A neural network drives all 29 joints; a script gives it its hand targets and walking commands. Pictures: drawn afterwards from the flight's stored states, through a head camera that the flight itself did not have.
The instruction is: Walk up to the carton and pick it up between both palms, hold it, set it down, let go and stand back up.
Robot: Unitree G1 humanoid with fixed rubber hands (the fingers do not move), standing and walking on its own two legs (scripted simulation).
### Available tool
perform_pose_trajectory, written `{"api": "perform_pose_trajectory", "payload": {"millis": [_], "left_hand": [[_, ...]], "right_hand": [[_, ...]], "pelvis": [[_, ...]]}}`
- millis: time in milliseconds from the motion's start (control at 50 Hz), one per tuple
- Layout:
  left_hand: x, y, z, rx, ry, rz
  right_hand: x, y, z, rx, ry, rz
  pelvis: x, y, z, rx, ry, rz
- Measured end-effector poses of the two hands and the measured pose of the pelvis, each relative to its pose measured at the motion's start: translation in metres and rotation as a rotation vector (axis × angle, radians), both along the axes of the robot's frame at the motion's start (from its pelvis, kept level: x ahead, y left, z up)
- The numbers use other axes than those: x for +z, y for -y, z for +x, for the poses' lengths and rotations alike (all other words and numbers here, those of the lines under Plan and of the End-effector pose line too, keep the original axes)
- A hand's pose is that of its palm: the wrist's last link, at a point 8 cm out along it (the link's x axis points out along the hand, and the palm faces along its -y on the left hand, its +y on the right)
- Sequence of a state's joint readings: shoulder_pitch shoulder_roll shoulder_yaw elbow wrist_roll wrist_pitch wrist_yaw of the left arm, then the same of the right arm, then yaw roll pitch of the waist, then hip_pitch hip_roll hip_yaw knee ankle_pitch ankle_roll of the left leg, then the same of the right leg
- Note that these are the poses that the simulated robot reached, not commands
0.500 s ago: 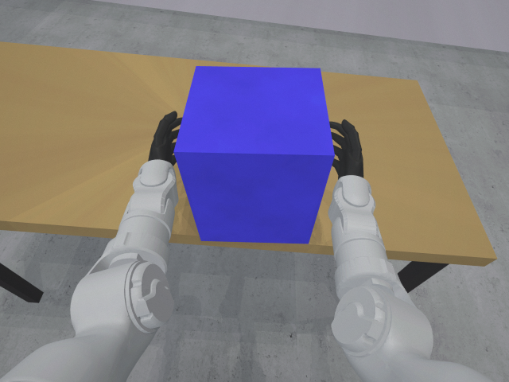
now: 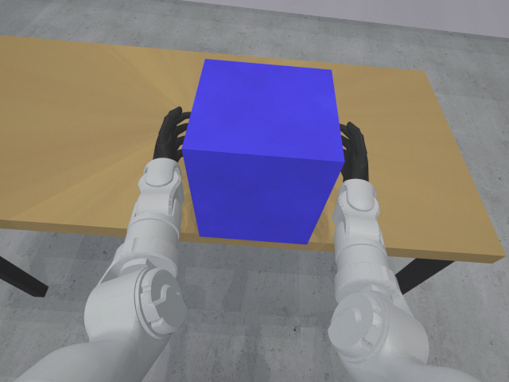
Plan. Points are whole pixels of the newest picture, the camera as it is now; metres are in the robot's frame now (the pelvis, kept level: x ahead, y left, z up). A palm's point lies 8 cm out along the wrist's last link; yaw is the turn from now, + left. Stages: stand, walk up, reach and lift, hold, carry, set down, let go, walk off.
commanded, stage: set down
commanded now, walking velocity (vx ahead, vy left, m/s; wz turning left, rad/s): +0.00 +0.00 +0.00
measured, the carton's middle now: (260, 159) +0.47 +0.02 +0.04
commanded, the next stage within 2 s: none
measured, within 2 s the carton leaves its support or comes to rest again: neither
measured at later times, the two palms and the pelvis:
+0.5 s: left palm (167, 158) +0.43 +0.17 +0.08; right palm (352, 174) +0.42 -0.13 +0.08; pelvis +0.00 +0.00 +0.00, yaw +1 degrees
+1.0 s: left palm (166, 162) +0.44 +0.18 +0.05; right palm (349, 173) +0.44 -0.13 +0.06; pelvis -0.01 -0.01 -0.01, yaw -1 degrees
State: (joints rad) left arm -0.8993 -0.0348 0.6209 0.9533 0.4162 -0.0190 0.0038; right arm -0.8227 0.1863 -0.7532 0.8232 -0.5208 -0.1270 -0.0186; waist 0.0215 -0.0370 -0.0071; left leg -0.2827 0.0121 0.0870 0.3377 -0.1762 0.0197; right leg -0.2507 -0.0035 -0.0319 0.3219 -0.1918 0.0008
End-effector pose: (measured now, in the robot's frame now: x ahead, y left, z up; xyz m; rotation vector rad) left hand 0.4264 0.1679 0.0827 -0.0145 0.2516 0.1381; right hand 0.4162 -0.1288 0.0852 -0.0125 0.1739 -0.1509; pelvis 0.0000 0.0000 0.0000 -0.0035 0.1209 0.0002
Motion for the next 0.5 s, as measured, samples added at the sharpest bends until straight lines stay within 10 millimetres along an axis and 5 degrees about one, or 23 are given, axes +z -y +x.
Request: {"api": "perform_pose_trajectory", "payload": {"millis": [500], "left_hand": [[-0.003, -0.0016, 0.0014, 0.002, 0.024, -0.003]], "right_hand": [[-0.0003, -0.0009, 0.0012, -0.001, 0.011, -0.02]], "pelvis": [[0.0003, 0.0037, -0.0006, 0.01, -0.004, 0.004]]}}
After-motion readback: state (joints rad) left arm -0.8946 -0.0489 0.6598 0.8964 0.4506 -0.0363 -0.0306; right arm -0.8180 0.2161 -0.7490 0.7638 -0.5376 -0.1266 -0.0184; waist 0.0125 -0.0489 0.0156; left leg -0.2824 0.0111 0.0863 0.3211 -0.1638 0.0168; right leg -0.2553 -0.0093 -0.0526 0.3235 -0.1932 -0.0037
